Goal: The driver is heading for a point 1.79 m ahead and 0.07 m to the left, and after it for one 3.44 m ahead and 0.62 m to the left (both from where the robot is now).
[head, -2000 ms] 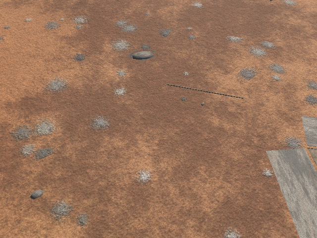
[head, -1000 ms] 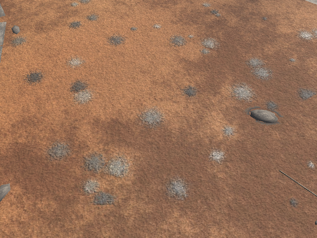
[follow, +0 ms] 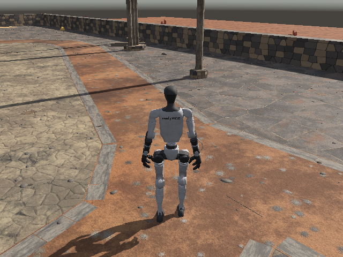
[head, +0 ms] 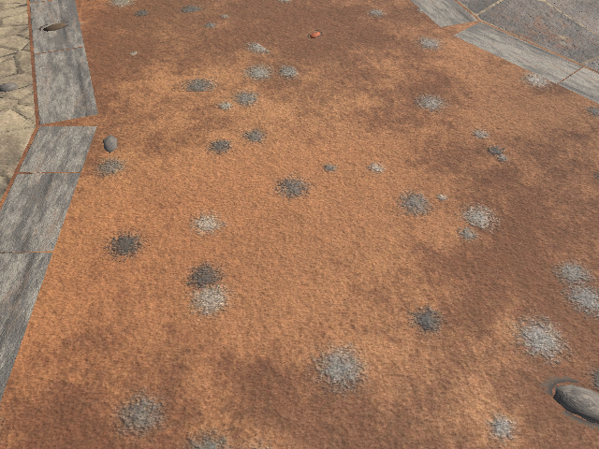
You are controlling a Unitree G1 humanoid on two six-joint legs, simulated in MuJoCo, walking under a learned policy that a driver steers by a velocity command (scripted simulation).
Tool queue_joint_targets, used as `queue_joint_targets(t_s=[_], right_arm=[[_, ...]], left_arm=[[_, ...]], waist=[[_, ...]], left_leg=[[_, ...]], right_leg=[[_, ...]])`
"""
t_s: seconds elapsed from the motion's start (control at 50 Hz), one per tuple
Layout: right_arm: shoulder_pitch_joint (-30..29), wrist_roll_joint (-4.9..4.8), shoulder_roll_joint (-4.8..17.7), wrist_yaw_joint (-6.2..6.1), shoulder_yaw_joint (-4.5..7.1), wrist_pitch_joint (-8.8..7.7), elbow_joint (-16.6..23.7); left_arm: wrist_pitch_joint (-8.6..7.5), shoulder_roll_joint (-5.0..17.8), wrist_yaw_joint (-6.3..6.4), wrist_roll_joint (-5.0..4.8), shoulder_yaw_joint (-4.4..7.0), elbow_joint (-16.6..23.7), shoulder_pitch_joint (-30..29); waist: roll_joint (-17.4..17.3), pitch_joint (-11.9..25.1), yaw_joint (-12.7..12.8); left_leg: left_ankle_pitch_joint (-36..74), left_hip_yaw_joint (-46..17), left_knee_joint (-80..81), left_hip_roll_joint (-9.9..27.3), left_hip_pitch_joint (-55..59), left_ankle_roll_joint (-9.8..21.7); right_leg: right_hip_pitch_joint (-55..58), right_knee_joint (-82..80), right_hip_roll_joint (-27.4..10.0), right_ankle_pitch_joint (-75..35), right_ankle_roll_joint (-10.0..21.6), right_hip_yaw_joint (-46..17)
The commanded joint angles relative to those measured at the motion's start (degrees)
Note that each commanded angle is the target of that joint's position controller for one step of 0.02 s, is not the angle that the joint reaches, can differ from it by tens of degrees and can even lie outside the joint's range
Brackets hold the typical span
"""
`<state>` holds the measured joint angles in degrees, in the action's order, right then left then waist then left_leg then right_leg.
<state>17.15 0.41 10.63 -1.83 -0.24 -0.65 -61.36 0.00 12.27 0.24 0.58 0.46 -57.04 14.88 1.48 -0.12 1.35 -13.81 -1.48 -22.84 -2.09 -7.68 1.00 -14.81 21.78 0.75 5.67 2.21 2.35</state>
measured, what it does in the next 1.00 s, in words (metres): stands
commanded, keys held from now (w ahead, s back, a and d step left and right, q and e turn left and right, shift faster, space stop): no key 1.00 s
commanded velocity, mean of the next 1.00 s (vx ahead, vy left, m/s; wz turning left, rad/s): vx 0.00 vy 0.00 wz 0.00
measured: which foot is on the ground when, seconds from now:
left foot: down 0.00-1.00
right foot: down 0.00-1.00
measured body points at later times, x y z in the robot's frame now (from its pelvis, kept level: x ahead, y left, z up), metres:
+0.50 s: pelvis +0.03 +0.01 +0.00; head +0.03 +0.01 +0.45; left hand +0.03 +0.24 -0.16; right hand +0.01 -0.21 -0.16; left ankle -0.02 +0.11 -0.74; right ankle +0.07 -0.09 -0.74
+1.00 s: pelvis +0.04 +0.02 +0.00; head +0.05 +0.02 +0.45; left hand +0.02 +0.23 -0.16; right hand +0.01 -0.19 -0.16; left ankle -0.02 +0.11 -0.74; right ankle +0.07 -0.09 -0.74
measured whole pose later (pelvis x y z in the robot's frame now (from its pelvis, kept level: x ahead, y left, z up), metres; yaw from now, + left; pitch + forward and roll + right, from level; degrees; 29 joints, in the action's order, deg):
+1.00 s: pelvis +0.04 +0.02 +0.00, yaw -1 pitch -1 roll +0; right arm 19.5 0.5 7.2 -2.9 -1.1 -1.2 -66.2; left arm 0.2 7.9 2.3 0.4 -0.2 -67.1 16.5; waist 0.0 -1.6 0.7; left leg -17.0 -0.7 -21.5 -2.5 -3.1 2.5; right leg -11.8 23.3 0.4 10.2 0.5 0.9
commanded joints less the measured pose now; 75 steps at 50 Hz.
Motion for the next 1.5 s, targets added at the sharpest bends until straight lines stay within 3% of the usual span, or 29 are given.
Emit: queue_joint_targets(t_s=[0.02,0.56,1.5], right_arm=[[1.8,0.03,5.1,-0.19,0.82,-0.56,0.7],[5.1,0.00,2.0,-1.00,-0.14,-0.62,-4.1],[9.7,0.11,-0.4,-1.27,-0.31,-1.00,-4.6]], left_arm=[[-0.60,4.3,0.33,-0.06,0.60,-0.2,2.1],[-0.19,1.1,1.89,-0.13,-0.11,-7.9,4.8],[0.06,-1.3,2.36,-0.26,-0.30,-10.7,6.8]], waist=[[-2.3,-4.1,-0.2],[-1.8,-4.0,-0.5],[-2.0,-5.3,-0.7]], left_leg=[[-2.9,-6.9,7.5,6.5,-7.2,2.7],[7.6,-4.8,5.6,6.5,-2.7,2.7],[10.7,-4.4,5.9,6.9,-1.5,2.8]], right_leg=[[3.3,-3.7,-5.4,5.4,0.0,-7.3],[5.6,-1.3,-5.9,-2.7,0.1,-6.9],[5.7,-0.3,-5.9,-3.4,-0.6,-6.5]])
